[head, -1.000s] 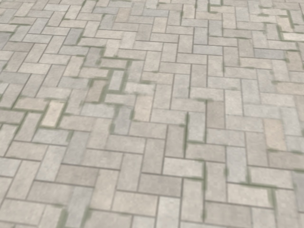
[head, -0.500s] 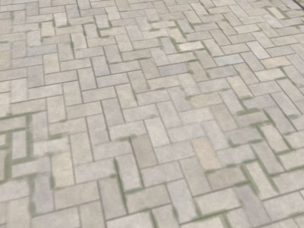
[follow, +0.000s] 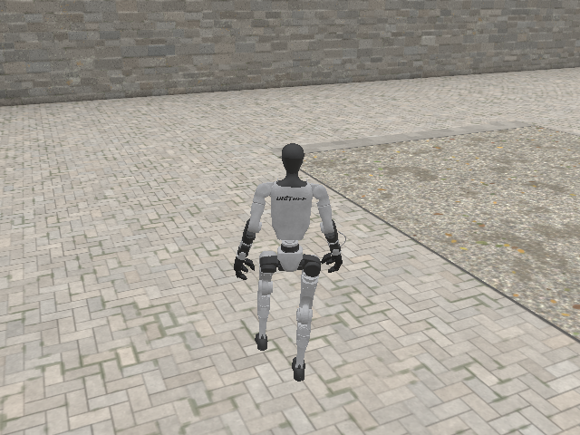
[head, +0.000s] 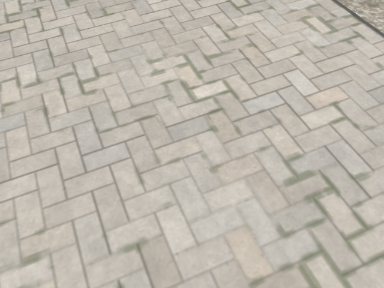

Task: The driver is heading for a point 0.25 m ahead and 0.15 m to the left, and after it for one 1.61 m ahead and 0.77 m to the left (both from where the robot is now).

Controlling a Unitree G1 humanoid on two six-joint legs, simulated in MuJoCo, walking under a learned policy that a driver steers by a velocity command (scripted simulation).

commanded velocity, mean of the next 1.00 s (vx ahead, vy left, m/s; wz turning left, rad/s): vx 0.16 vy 0.00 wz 0.49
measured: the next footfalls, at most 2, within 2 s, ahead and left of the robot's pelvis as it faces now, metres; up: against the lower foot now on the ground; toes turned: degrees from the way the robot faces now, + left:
left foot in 0.24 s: +0.29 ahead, +0.11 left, +0.00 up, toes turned +9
right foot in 0.80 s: +0.36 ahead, -0.06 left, +0.00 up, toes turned +33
